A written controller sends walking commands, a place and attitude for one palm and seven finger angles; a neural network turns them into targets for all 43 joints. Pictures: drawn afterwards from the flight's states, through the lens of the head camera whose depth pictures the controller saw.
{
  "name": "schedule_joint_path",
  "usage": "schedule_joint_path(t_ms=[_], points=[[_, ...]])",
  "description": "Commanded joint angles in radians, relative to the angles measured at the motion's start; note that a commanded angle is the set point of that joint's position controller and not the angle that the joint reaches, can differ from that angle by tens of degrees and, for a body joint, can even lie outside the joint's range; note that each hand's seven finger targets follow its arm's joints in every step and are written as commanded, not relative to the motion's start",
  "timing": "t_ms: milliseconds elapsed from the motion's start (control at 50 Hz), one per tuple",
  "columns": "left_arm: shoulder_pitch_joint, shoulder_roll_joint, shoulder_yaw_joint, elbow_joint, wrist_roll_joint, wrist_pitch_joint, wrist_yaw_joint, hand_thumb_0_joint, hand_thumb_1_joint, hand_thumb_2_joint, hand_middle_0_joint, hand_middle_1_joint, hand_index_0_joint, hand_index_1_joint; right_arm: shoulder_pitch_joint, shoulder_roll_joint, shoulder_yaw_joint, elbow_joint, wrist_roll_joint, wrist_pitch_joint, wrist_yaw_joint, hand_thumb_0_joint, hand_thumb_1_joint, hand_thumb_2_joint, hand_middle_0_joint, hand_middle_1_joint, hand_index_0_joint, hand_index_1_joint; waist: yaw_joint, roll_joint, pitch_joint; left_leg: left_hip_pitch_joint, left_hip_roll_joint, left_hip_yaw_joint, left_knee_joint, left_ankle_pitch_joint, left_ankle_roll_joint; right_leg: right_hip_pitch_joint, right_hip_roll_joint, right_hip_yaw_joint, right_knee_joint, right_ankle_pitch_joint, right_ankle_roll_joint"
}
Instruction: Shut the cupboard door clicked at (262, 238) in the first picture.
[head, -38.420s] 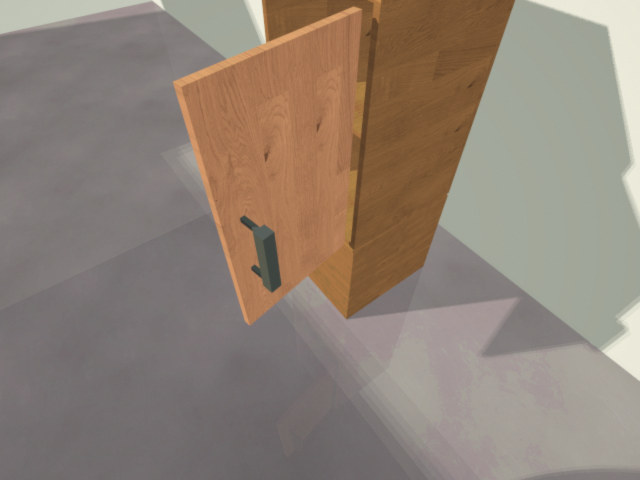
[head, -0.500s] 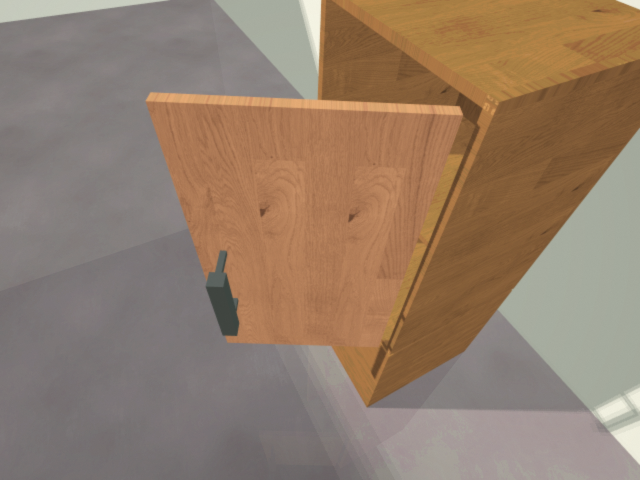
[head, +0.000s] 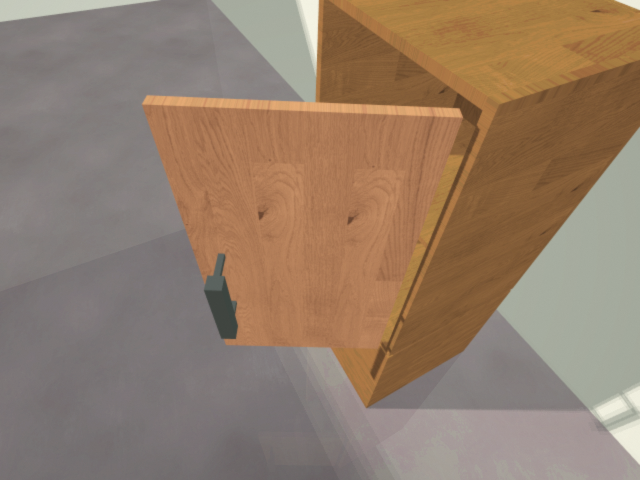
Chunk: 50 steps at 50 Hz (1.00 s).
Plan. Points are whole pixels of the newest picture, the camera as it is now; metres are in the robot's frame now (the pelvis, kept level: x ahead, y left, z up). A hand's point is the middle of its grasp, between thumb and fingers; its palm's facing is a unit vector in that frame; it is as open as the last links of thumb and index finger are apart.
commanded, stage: look again from close up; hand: left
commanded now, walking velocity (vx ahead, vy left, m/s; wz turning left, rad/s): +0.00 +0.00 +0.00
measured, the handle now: (225, 297) +0.40 +0.18 -0.09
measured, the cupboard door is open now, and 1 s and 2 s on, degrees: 61 61 61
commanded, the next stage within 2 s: shuffle to correct the standing spot in 0.12 s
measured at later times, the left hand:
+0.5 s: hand out of the picture -0.01 +0.16 -0.18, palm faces +0.02 -0.98 -0.21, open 7.4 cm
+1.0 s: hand out of the picture -0.04 +0.12 -0.18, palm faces +0.06 -0.98 -0.19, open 7.4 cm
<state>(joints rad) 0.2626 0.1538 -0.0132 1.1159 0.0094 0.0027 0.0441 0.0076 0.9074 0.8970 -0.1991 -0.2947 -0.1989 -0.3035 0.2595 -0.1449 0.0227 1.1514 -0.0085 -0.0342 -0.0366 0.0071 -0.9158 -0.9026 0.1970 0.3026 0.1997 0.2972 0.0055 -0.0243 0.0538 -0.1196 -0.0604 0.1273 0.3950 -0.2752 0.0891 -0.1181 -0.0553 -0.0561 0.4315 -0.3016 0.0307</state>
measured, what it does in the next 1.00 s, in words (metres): shifts its weight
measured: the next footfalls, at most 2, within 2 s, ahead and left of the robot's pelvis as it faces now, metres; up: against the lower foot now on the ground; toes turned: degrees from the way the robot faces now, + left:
none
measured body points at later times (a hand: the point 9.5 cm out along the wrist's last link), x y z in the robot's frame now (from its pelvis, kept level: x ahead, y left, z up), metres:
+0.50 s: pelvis -0.03 -0.02 +0.00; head +0.02 -0.01 +0.44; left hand -0.01 +0.21 -0.16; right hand -0.02 -0.24 -0.16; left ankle -0.03 +0.05 -0.74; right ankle -0.06 -0.14 -0.72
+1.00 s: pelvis -0.04 -0.05 +0.00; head -0.01 -0.04 +0.44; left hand -0.04 +0.17 -0.17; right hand +0.00 -0.29 -0.16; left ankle -0.05 +0.05 -0.74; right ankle -0.05 -0.18 -0.74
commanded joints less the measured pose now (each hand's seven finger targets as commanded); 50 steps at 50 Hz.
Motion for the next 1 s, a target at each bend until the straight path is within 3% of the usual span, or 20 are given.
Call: schedule_joint_path(t_ms=[0, 200, 320, 380, 460, 500, 540, 560, 580, 600, 620, 640, 680, 760, 840, 880, 920, 940, 960, 980], points=[[0.082, 0.081, 0.017, -0.02, 0.001, -0.012, 0.005, 0.0, 0.9, 0.9, -0.2, -0.3, -0.2, -0.3, 0.061, -0.101, -0.022, -0.016, -0.003, -0.008, -0.006, 0.0, -0.9, -0.9, 0.2, 0.3, 0.2, 0.3, 0.001, 0.019, -0.001, 0.015, 0.174, -0.164, -0.075, 0.353, -0.032, -0.035, -0.064, 0.068, -0.042, 0.207, -0.054], [0.087, 0.075, 0.019, -0.018, 0.002, -0.014, 0.006, 0.0, 0.9, 0.9, -0.2, -0.3, -0.2, -0.3, 0.074, -0.09, -0.024, -0.011, -0.002, -0.009, -0.008, 0.0, -0.9, -0.9, 0.2, 0.3, 0.2, 0.3, 0.0, 0.016, 0.006, 0.017, 0.173, -0.163, -0.078, 0.36, -0.033, -0.036, -0.066, 0.068, -0.047, 0.217, -0.055], [0.085, 0.077, 0.035, -0.046, 0.001, 0.004, 0.01, 0.0, 0.9, 0.9, -0.2, -0.3, -0.2, -0.3, 0.077, -0.096, -0.041, -0.032, 0.001, -0.005, -0.021, 0.0, -0.9, -0.9, 0.2, 0.3, 0.2, 0.3, -0.007, 0.049, -0.014, 0.069, 0.22, -0.179, -0.046, 0.628, -0.028, -0.096, -0.045, 0.059, 0.032, 0.237, -0.043], [0.072, 0.078, 0.049, -0.077, 0.007, 0.022, 0.006, 0.0, 0.9, 0.9, -0.2, -0.3, -0.2, -0.3, 0.081, -0.119, -0.061, -0.049, -0.002, 0.005, -0.03, 0.0, -0.9, -0.9, 0.2, 0.3, 0.2, 0.3, -0.012, 0.09, -0.013, 0.075, 0.301, -0.245, -0.049, 0.702, 0.029, -0.174, -0.02, 0.043, 0.144, 0.047, -0.038], [0.043, 0.068, 0.073, -0.129, 0.017, 0.049, 0.001, 0.0, 0.9, 0.9, -0.2, -0.3, -0.2, -0.3, 0.042, -0.148, -0.085, -0.096, -0.016, 0.024, -0.038, 0.0, -0.9, -0.9, 0.2, 0.3, 0.2, 0.3, -0.016, 0.089, -0.027, -0.001, 0.428, -0.324, -0.044, 0.691, 0.164, -0.282, 0.002, 0.09, 0.472, -0.224, -0.045], [0.056, 0.037, 0.071, -0.142, 0.013, 0.047, 0.0, 0.0, 0.9, 0.9, -0.2, -0.3, -0.2, -0.3, 0.0, -0.152, -0.085, -0.121, -0.023, 0.027, -0.026, 0.0, -0.9, -0.9, 0.2, 0.3, 0.2, 0.3, 0.002, 0.098, -0.068, -0.062, 0.386, -0.278, -0.052, 0.549, 0.141, -0.223, 0.001, 0.09, 0.456, -0.192, -0.044], [0.097, 0.015, 0.06, -0.125, 0.011, 0.029, -0.003, 0.0, 0.9, 0.9, -0.2, -0.3, -0.2, -0.3, -0.032, -0.137, -0.078, -0.124, -0.022, 0.027, -0.01, 0.0, -0.9, -0.9, 0.2, 0.3, 0.2, 0.3, 0.026, 0.124, -0.079, -0.126, 0.317, -0.228, -0.056, 0.289, 0.082, -0.108, -0.002, 0.044, 0.254, -0.106, -0.037], [0.14, 0.017, 0.056, -0.104, 0.014, 0.016, -0.004, 0.0, 0.9, 0.9, -0.2, -0.3, -0.2, -0.3, -0.039, -0.124, -0.074, -0.117, -0.018, 0.03, -0.003, 0.0, -0.9, -0.9, 0.2, 0.3, 0.2, 0.3, 0.046, 0.067, -0.075, -0.169, 0.272, -0.196, -0.017, 0.114, 0.04, -0.02, 0.004, 0.025, 0.092, -0.003, -0.029], [0.133, 0.046, 0.05, -0.096, 0.02, -0.001, -0.003, 0.0, 0.9, 0.9, -0.2, -0.3, -0.2, -0.3, -0.022, -0.103, -0.07, -0.114, -0.007, 0.031, 0.004, 0.0, -0.9, -0.9, 0.2, 0.3, 0.2, 0.3, 0.033, -0.014, -0.043, -0.201, 0.179, -0.154, 0.04, -0.042, -0.019, -0.007, -0.026, 0.089, -0.061, 0.039, -0.033], [0.1, 0.111, 0.049, -0.101, 0.02, -0.015, 0.0, 0.0, 0.9, 0.9, -0.2, -0.3, -0.2, -0.3, -0.008, -0.061, -0.062, -0.118, 0.003, 0.035, 0.011, 0.0, -0.9, -0.9, 0.2, 0.3, 0.2, 0.3, 0.006, -0.164, 0.004, -0.225, 0.092, -0.098, 0.111, -0.153, -0.067, -0.082, -0.163, 0.287, -0.175, -0.074, -0.084], [0.063, 0.17, 0.05, -0.12, 0.014, -0.014, -0.004, 0.0, 0.9, 0.9, -0.2, -0.3, -0.2, -0.3, 0.004, -0.071, -0.059, -0.121, -0.006, 0.041, 0.022, 0.0, -0.9, -0.9, 0.2, 0.3, 0.2, 0.3, -0.006, -0.157, 0.034, -0.158, 0.074, -0.082, 0.139, -0.146, -0.081, -0.21, -0.242, 0.362, -0.254, -0.257, -0.141], [0.035, 0.176, 0.052, -0.126, 0.014, -0.017, -0.007, 0.0, 0.9, 0.9, -0.2, -0.3, -0.2, -0.3, -0.001, -0.071, -0.061, -0.112, -0.016, 0.045, 0.028, 0.0, -0.9, -0.9, 0.2, 0.3, 0.2, 0.3, -0.01, -0.128, 0.044, -0.115, 0.07, -0.077, 0.168, -0.078, -0.083, -0.277, -0.221, 0.37, -0.269, -0.292, -0.151], [0.029, 0.16, 0.053, -0.127, 0.01, -0.028, -0.005, 0.0, 0.9, 0.9, -0.2, -0.3, -0.2, -0.3, 0.011, -0.072, -0.055, -0.101, -0.015, 0.045, 0.028, 0.0, -0.9, -0.9, 0.2, 0.3, 0.2, 0.3, -0.005, -0.178, 0.073, -0.165, 0.078, -0.089, 0.199, -0.044, -0.085, -0.223, -0.204, 0.365, -0.256, -0.167, -0.157], [0.056, 0.161, 0.06, -0.122, 0.011, -0.032, -0.007, 0.0, 0.9, 0.9, -0.2, -0.3, -0.2, -0.3, 0.019, -0.075, -0.051, -0.099, -0.007, 0.032, 0.027, 0.0, -0.9, -0.9, 0.2, 0.3, 0.2, 0.3, 0.007, -0.095, 0.033, -0.153, 0.076, -0.09, 0.129, -0.034, -0.093, -0.122, -0.201, 0.291, -0.155, 0.098, -0.163], [0.062, 0.141, 0.061, -0.114, 0.005, -0.031, -0.002, 0.0, 0.9, 0.9, -0.2, -0.3, -0.2, -0.3, 0.042, -0.093, -0.047, -0.095, -0.003, 0.02, 0.016, 0.0, -0.9, -0.9, 0.2, 0.3, 0.2, 0.3, 0.005, -0.06, -0.033, -0.042, 0.112, -0.113, 0.018, 0.165, -0.089, -0.09, -0.129, 0.194, -0.021, 0.359, -0.116], [0.054, 0.129, 0.055, -0.108, 0.005, -0.021, -0.001, 0.0, 0.9, 0.9, -0.2, -0.3, -0.2, -0.3, 0.038, -0.104, -0.047, -0.087, -0.002, 0.013, 0.011, 0.0, -0.9, -0.9, 0.2, 0.3, 0.2, 0.3, 0.01, 0.072, -0.055, -0.002, 0.15, -0.151, 0.026, 0.344, -0.065, -0.096, -0.083, 0.136, 0.027, 0.328, -0.078], [0.052, 0.116, 0.047, -0.096, 0.005, -0.016, 0.0, 0.0, 0.9, 0.9, -0.2, -0.3, -0.2, -0.3, 0.028, -0.11, -0.045, -0.086, -0.001, 0.013, 0.008, 0.0, -0.9, -0.9, 0.2, 0.3, 0.2, 0.3, 0.015, 0.069, -0.056, -0.014, 0.166, -0.172, 0.015, 0.348, -0.05, -0.088, -0.063, 0.114, 0.014, 0.228, -0.062], [0.174, 0.122, 0.041, -0.031, 0.013, -0.04, 0.036, 0.0, 0.9, 0.9, -0.2, -0.3, -0.2, -0.3, -0.075, -0.147, -0.044, -0.17, 0.009, 0.002, 0.014, 0.0, -0.9, -0.9, 0.2, 0.3, 0.2, 0.3, 0.043, 0.114, -0.019, -0.075, 0.181, -0.14, 0.211, 0.365, -0.074, -0.096, -0.113, 0.166, -0.028, 0.471, -0.067], [0.155, 0.172, 0.041, -0.053, 0.012, -0.054, 0.028, 0.0, 0.9, 0.9, -0.2, -0.3, -0.2, -0.3, -0.056, -0.122, -0.034, -0.193, 0.008, 0.011, 0.018, 0.0, -0.9, -0.9, 0.2, 0.3, 0.2, 0.3, 0.005, 0.07, -0.028, -0.136, 0.121, -0.134, 0.203, 0.203, -0.098, -0.044, -0.17, 0.22, -0.01, 0.702, -0.1], [0.115, 0.173, 0.041, -0.083, 0.01, -0.054, 0.02, 0.0, 0.9, 0.9, -0.2, -0.3, -0.2, -0.3, 0.052, -0.098, -0.038, -0.187, -0.004, 0.014, 0.019, 0.0, -0.9, -0.9, 0.2, 0.3, 0.2, 0.3, -0.037, -0.007, -0.131, -0.12, 0.112, -0.127, 0.147, 0.075, -0.091, 0.007, -0.185, 0.198, 0.051, 0.679, -0.12]])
